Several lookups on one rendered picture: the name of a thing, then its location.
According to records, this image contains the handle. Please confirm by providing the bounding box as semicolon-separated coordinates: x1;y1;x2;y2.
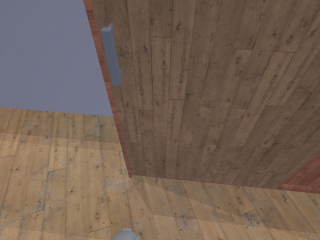
100;23;122;86

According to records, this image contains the robot left thigh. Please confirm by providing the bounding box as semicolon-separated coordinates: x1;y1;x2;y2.
111;230;139;240

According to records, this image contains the wardrobe door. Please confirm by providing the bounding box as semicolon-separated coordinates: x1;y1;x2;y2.
91;0;320;189
283;150;320;188

